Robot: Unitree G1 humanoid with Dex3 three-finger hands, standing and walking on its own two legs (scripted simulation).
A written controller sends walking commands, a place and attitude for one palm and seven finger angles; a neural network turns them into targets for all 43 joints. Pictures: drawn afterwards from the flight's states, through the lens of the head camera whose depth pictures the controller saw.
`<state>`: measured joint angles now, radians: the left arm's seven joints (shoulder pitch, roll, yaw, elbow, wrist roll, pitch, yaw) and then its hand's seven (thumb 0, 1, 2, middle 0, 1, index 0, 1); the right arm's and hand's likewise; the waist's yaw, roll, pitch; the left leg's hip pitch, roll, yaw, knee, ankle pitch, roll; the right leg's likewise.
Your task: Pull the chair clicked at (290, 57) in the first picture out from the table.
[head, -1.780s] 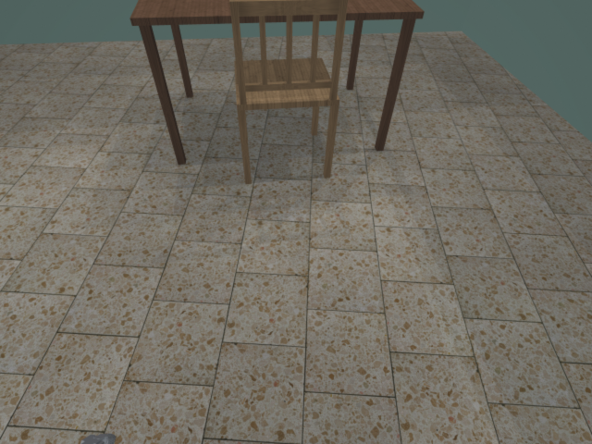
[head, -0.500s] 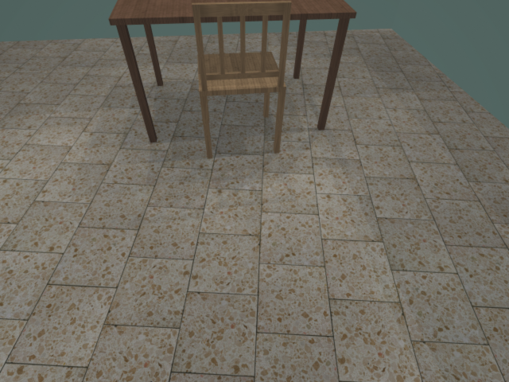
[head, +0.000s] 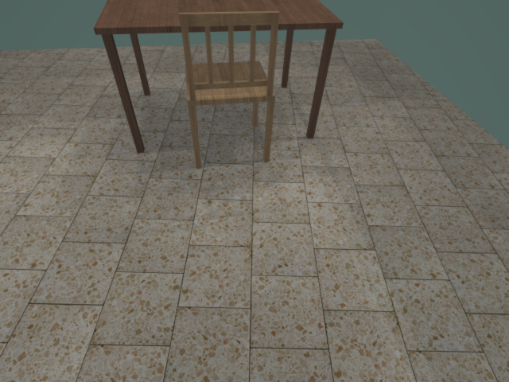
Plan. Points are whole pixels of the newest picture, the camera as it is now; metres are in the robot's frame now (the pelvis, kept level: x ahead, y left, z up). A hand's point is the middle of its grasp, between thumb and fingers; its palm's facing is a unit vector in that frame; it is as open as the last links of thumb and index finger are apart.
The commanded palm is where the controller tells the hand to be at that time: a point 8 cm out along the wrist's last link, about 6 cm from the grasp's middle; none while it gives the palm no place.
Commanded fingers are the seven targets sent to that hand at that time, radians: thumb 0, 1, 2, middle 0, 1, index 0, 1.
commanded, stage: walk to a spot facing it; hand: left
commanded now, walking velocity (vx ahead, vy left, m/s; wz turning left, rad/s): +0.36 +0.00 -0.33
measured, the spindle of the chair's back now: (231, 55) +1.45 +0.21 -0.10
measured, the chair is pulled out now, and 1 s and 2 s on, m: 0.00 0.00 0.00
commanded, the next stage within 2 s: turn to face it in 1.62 s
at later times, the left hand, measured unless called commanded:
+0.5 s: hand out of the picture +0.14 +0.14 -0.17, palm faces -0.06 -0.99 -0.12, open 7.4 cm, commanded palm none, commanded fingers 0.00 0.90 0.90 -0.20 -0.30 -0.20 -0.30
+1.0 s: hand (211, 230) +0.50 +0.15 -0.16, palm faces -0.27 -0.95 -0.15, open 7.4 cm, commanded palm none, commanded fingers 0.00 0.90 0.90 -0.20 -0.30 -0.20 -0.30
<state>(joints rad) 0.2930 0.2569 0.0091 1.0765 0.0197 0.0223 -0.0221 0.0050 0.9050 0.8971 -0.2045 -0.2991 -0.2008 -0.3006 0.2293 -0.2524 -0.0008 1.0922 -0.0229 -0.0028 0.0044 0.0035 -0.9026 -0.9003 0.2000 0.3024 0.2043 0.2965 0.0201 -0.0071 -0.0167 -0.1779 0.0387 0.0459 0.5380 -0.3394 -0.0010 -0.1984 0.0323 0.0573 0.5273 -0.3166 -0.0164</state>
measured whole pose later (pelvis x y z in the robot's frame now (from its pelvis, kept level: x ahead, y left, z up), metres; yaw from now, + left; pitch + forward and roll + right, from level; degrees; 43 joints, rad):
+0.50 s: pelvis +0.16 -0.02 +0.00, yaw -7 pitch +0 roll -1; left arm 0.39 0.14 0.03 1.11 0.03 -0.05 0.00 0.00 0.90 0.90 -0.21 -0.30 -0.20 -0.30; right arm 0.20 -0.16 -0.06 1.03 -0.02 -0.03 0.02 0.01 -0.92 -0.90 0.20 0.30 0.20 0.30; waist 0.01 -0.01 0.02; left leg -0.51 0.13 0.11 0.80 -0.26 -0.01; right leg -0.08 0.02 -0.05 0.41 -0.32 -0.02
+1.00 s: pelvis +0.38 +0.00 +0.01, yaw -16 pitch -1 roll +0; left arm 0.17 0.18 0.07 1.03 0.04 0.02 -0.03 0.01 0.91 0.90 -0.20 -0.30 -0.19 -0.30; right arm 0.44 -0.13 -0.04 1.14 -0.02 -0.08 -0.02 0.00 -0.92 -0.90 0.20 0.30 0.20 0.30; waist -0.03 -0.03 0.05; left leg 0.02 0.03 0.31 0.31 -0.31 0.03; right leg -0.59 -0.12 -0.08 0.84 -0.12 0.00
